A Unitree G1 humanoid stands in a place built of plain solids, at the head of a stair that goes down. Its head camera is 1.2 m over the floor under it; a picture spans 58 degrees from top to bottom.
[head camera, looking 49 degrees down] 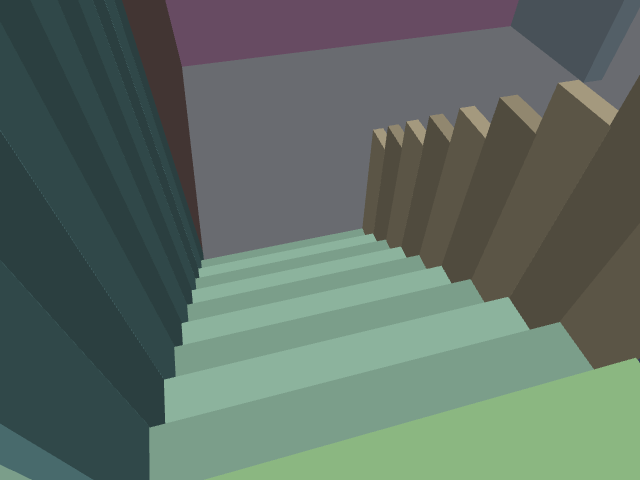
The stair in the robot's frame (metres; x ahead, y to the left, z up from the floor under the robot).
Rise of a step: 0.19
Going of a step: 0.24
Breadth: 1.45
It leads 15 degrees to the left of straight ahead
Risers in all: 10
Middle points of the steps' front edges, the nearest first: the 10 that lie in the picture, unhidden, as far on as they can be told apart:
0.40 -0.24 0.00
0.63 -0.17 -0.19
0.86 -0.11 -0.38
1.09 -0.05 -0.57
1.32 0.01 -0.76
1.56 0.07 -0.95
1.79 0.13 -1.14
2.02 0.19 -1.33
2.25 0.26 -1.52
2.48 0.32 -1.71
